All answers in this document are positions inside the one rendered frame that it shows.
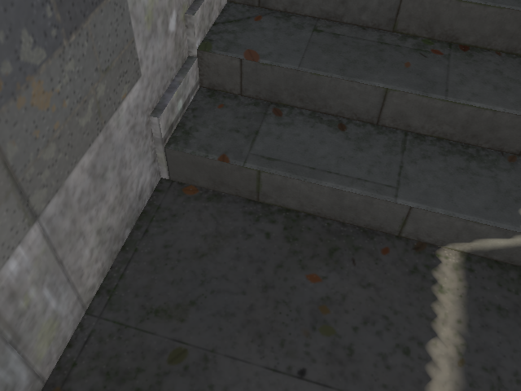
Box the stairs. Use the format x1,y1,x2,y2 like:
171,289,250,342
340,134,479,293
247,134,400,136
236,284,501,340
164,0,521,267

